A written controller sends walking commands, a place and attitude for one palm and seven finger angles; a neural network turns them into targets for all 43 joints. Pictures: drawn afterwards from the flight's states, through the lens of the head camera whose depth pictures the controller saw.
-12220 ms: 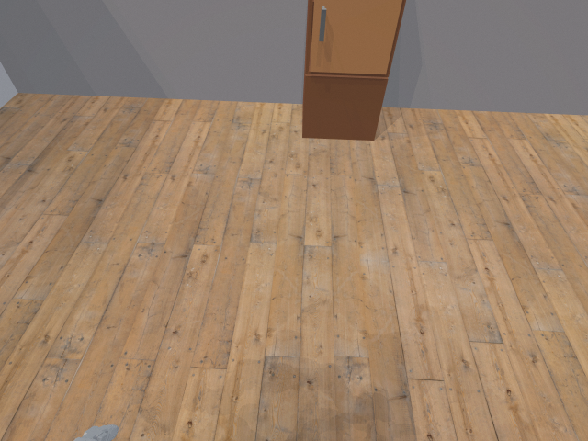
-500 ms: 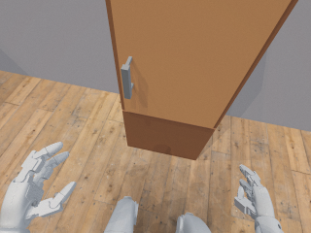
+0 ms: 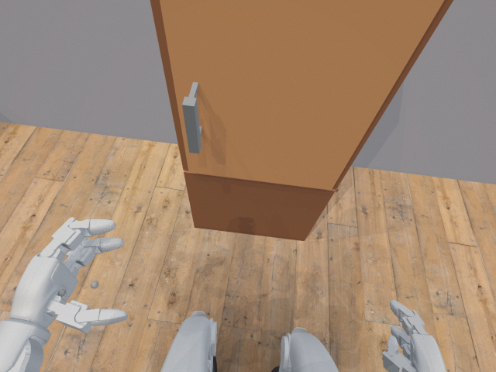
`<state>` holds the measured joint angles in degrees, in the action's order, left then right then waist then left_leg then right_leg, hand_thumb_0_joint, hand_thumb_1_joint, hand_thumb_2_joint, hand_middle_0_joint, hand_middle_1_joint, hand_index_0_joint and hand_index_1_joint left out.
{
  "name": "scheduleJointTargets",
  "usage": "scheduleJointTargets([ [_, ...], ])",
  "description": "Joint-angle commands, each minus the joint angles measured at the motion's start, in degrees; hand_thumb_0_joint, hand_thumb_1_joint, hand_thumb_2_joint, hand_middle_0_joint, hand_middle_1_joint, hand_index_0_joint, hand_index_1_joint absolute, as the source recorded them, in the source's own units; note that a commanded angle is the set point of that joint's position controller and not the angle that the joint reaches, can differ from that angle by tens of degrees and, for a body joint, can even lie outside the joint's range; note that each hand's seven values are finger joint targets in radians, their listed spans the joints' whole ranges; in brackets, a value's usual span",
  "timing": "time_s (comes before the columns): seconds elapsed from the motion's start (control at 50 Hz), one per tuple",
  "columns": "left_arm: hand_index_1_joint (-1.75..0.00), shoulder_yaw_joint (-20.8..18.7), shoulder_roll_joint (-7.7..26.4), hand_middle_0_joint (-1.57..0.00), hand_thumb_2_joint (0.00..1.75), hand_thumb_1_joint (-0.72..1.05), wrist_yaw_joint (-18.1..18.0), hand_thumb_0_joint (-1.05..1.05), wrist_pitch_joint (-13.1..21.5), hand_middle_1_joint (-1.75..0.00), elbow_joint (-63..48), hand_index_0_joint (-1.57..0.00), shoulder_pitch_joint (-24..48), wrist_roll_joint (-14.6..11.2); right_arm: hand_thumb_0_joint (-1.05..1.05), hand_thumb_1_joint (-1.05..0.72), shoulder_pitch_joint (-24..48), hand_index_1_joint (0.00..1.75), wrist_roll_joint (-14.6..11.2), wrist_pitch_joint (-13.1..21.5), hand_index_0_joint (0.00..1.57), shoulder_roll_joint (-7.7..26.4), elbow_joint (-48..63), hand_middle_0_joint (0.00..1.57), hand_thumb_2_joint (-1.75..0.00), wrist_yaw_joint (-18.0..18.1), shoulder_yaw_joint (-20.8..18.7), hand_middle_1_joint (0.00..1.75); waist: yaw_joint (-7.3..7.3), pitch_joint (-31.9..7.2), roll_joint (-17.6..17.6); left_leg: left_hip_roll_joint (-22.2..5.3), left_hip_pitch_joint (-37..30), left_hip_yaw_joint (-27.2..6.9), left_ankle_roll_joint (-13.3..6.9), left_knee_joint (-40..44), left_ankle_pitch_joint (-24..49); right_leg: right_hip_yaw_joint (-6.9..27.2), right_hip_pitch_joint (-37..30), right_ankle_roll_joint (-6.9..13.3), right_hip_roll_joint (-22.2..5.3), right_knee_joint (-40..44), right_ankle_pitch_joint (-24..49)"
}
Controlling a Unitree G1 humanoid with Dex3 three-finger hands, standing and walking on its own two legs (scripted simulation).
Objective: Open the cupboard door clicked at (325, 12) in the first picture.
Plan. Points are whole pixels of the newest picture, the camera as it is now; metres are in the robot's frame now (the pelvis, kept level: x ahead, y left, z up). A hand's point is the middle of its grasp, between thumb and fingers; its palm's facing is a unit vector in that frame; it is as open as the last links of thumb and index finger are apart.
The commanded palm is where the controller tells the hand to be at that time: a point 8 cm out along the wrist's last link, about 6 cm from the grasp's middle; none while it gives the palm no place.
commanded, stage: raise the hand with hooked fingers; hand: left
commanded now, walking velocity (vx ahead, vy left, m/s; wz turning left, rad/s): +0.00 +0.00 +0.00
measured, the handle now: (194, 119) +0.56 +0.15 +0.01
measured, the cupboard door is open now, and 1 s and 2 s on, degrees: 0 0 0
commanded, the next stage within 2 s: move the hooked fingers beside the handle in 1.02 s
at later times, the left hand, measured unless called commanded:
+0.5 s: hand (64, 244) +0.28 +0.28 +0.04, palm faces -0.04 -1.00 -0.08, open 13.9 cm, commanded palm +0.26 +0.33 +0.05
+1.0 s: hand (86, 239) +0.29 +0.26 +0.04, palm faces -0.07 -0.99 -0.08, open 14.0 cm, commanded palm +0.27 +0.31 +0.05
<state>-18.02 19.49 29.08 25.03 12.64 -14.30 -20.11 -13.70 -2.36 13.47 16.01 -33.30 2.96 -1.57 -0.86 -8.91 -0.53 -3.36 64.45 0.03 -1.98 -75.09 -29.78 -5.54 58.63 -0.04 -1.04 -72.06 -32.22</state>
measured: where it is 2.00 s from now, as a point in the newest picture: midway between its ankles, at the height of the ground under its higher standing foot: outside the picture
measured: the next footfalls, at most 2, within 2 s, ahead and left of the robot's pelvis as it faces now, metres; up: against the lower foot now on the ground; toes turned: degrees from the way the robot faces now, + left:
none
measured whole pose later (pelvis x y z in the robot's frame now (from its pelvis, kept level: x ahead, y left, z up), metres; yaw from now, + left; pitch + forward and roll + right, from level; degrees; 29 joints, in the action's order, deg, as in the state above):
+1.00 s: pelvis +0.01 -0.01 +0.00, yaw +0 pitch +21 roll -4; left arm -24.5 24.5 33.5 22.0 19.9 -3.4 -22.0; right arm -13.9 -2.3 11.6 16.2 -30.5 2.2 0.7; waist -1.0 -9.6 -1.2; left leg -4.0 65.5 -0.4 -0.9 -74.6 -30.3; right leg -5.7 60.0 0.9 -0.1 -71.9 -32.9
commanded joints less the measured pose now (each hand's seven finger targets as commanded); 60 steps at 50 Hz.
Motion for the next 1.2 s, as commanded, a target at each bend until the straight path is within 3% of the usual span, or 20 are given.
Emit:
scheduleJointTargets([
  [0.0,-1.12,-9.01,13.28,-0.29,0.35,-0.38,-1.14,0.00,5.13,-1.12,-19.10,-0.29,5.11,-3.04,0.00,-0.90,1.42,0.30,0.12,3.99,0.20,7.89,10.08,0.20,-0.90,0.60,-2.49,0.30,2.09,-19.17,-8.54,1.92,-23.41,-5.33,1.03,15.83,10.47,1.24,-4.15,2.11,2.65,9.99,6.86],
  [0.06,-1.17,-10.05,12.87,-0.30,0.32,-0.45,-4.02,0.00,4.48,-1.17,-16.93,-0.30,3.90,-2.56,0.00,-0.90,1.56,0.30,0.54,3.46,0.20,7.93,9.69,0.20,-0.90,-0.03,-2.29,0.30,2.66,-17.09,-11.25,1.66,-24.02,-6.86,2.20,17.14,10.36,-0.17,-1.98,2.31,2.88,8.31,6.79],
  [0.08,-1.18,-8.31,11.30,-0.30,0.31,-0.48,-4.32,0.00,3.87,-1.18,-16.03,-0.30,4.11,-1.98,0.00,-0.90,1.69,0.30,0.60,3.07,0.20,8.10,9.83,0.20,-0.90,-0.32,-2.15,0.30,1.79,-16.05,-11.54,1.54,-24.38,-7.09,2.55,17.52,9.25,-0.46,-0.59,2.05,2.71,8.25,6.43],
  [0.16,-1.20,-5.46,9.59,-0.30,0.30,-0.50,-2.74,0.00,-0.91,-1.20,-6.49,-0.30,5.69,-0.28,0.00,-0.90,0.44,0.30,0.12,1.12,0.20,9.04,10.71,0.20,-0.90,-0.36,-1.95,0.30,-0.09,-10.12,-6.61,1.64,-19.43,-7.47,2.28,18.80,2.95,-0.70,0.38,1.83,3.06,9.50,4.54],
  [0.24,-1.20,-6.27,13.02,-0.30,0.30,-0.50,0.11,0.00,-1.94,-1.20,-7.50,-0.30,13.58,-0.09,0.00,-0.90,-0.21,0.30,-0.26,0.89,0.20,9.98,11.51,0.20,-0.90,0.38,-1.72,0.30,-0.88,-12.70,-5.61,1.87,-20.00,-7.26,1.61,18.23,1.40,0.11,-0.33,1.70,2.93,10.46,4.00],
  [0.3,-1.20,-8.75,15.51,-0.30,0.30,-0.50,1.07,0.00,0.36,-1.20,-9.89,-0.30,18.23,-1.33,0.00,-0.90,-0.43,0.30,0.15,1.43,0.20,9.80,11.22,0.20,-0.90,0.76,-1.52,0.30,-0.34,-15.74,-7.91,1.88,-23.71,-7.66,2.13,17.44,4.32,0.36,0.68,2.07,3.11,9.81,4.87],
  [0.36,-1.20,-12.02,18.36,-0.30,0.30,-0.50,1.05,0.00,2.16,-1.20,-7.90,-0.30,18.66,-1.96,0.00,-0.90,-0.80,0.30,0.56,1.89,0.20,9.74,10.38,0.20,-0.90,0.92,-1.31,0.30,0.40,-16.70,-7.55,1.94,-22.83,-7.35,2.12,16.11,6.57,0.57,0.31,2.33,3.30,9.08,5.44],
  [0.42,-1.20,-12.15,18.05,-0.30,0.30,-0.50,2.13,0.00,1.66,-1.20,-3.86,-0.30,18.35,-2.05,0.00,-0.90,-0.74,0.30,0.41,1.42,0.20,9.84,9.90,0.20,-0.90,0.82,-1.16,0.30,0.44,-16.38,-7.99,1.88,-21.79,-6.64,2.00,15.58,7.83,0.50,0.06,2.12,2.98,9.16,5.92],
  [0.5,-1.20,-12.38,19.19,-0.30,0.30,-0.50,4.64,0.00,-1.65,-1.20,-0.07,-0.30,18.82,-2.36,0.00,-0.90,-1.46,0.30,-0.12,0.77,0.20,10.44,10.09,0.20,-0.90,0.83,-1.37,0.30,0.55,-17.27,-8.02,1.89,-21.73,-5.56,1.66,15.03,10.94,0.76,-1.06,2.03,2.87,9.97,7.78],
  [0.58,-1.20,-12.11,18.60,-0.30,0.30,-0.50,5.69,0.00,-2.41,-1.20,-3.78,-0.30,16.62,-3.64,0.00,-0.90,-1.86,0.30,-0.13,1.38,0.20,10.23,10.97,0.20,-0.90,0.30,-1.77,0.30,1.29,-21.67,-7.84,1.83,-23.74,-4.68,1.30,13.30,18.26,1.05,-3.43,1.90,2.95,10.06,11.76],
  [0.66,-1.20,-13.78,19.73,-0.30,0.30,-0.50,3.56,0.00,-0.25,-1.20,-4.21,-0.30,16.60,-3.91,0.00,-0.90,-2.21,0.30,0.26,1.63,0.20,9.95,10.28,0.20,-0.90,-0.02,-1.86,0.30,0.98,-18.96,-5.96,1.91,-20.52,-4.35,1.10,11.88,18.69,1.16,-3.16,2.02,3.32,9.24,12.18],
  [0.7,-1.20,-14.22,19.05,-0.30,0.30,-0.50,2.76,0.00,0.70,-1.20,-3.31,-0.30,16.39,-3.91,0.00,-0.90,-2.20,0.30,0.22,1.31,0.20,9.88,9.99,0.20,-0.90,-0.16,-1.97,0.30,0.79,-18.70,-5.91,1.91,-19.96,-3.87,1.10,11.72,17.42,1.23,-2.93,1.74,3.15,9.18,11.61],
  [0.72,-1.20,-14.02,18.53,-0.30,0.30,-0.50,2.52,0.00,0.81,-1.20,-2.26,-0.30,16.47,-3.94,0.00,-0.90,-2.25,0.30,0.20,1.19,0.20,9.87,9.87,0.20,-0.90,-0.09,-1.98,0.30,0.39,-17.91,-4.31,1.95,-18.91,-3.71,0.94,11.60,15.87,1.33,-2.80,1.60,3.14,9.46,10.83],
  [0.76,-1.20,-13.97,19.02,-0.30,0.30,-0.50,2.55,0.00,1.16,-1.20,-2.67,-0.30,17.83,-3.85,0.00,-0.90,-2.26,0.30,0.16,1.16,0.20,9.90,9.94,0.20,-0.90,0.07,-1.97,0.30,0.59,-18.24,-6.07,2.10,-18.36,-3.53,0.86,11.22,15.67,1.75,-3.18,1.90,3.15,9.21,10.78],
  [0.9,-1.20,-12.82,19.58,-0.30,0.30,-0.50,4.44,0.00,0.47,-1.20,-4.80,-0.30,17.28,-3.50,0.00,-0.90,-1.96,0.30,-0.13,0.83,0.20,9.65,10.36,0.20,-0.90,0.19,-1.89,0.30,0.54,-21.26,-6.71,2.17,-19.10,-2.42,0.26,10.40,17.64,3.11,-6.36,1.53,2.78,10.17,14.00],
  [0.98,-1.20,-14.11,19.79,-0.30,0.30,-0.50,3.67,0.00,0.67,-1.20,-3.40,-0.30,17.18,-3.96,0.00,-0.90,-1.52,0.30,0.06,0.59,0.20,9.26,10.20,0.20,-0.90,0.24,-1.52,0.30,0.60,-19.61,-5.28,2.21,-16.88,-2.32,0.23,10.05,15.82,3.28,-6.64,1.48,2.92,10.30,12.49],
  [1.06,-1.20,-13.26,18.41,-0.30,0.30,-0.50,3.65,0.00,0.10,-1.20,-0.13,-0.30,17.98,-4.44,0.00,-0.90,-1.37,0.30,-0.14,0.23,0.20,9.14,10.31,0.20,-0.90,0.57,-1.31,0.30,-0.11,-16.33,-2.86,2.36,-12.83,-1.86,0.00,9.10,11.75,4.63,-6.59,1.40,2.83,11.60,8.30],
  [1.1,-1.20,-11.96,17.73,-0.30,0.30,-0.50,4.18,0.00,-0.30,-1.20,0.16,-0.30,18.22,-3.81,0.00,-0.90,-1.43,0.30,-0.31,0.03,0.20,9.35,10.36,0.20,-0.90,0.66,-1.32,0.30,-0.31,-16.67,-3.50,2.34,-13.43,-1.72,-0.03,9.31,11.50,4.67,-6.31,1.26,2.63,11.69,8.47],
  [1.18,-1.20,-9.50,17.72,-0.30,0.30,-0.50,4.22,0.00,0.46,-1.20,-1.33,-0.30,26.44,-2.52,0.00,-0.90,-1.83,0.30,-0.12,0.44,0.20,9.55,9.34,0.20,-0.90,1.10,-1.26,0.30,-1.67,-17.65,-5.63,2.08,-15.48,-2.30,-0.11,8.99,11.27,4.20,-3.49,1.49,2.78,10.81,8.51],
])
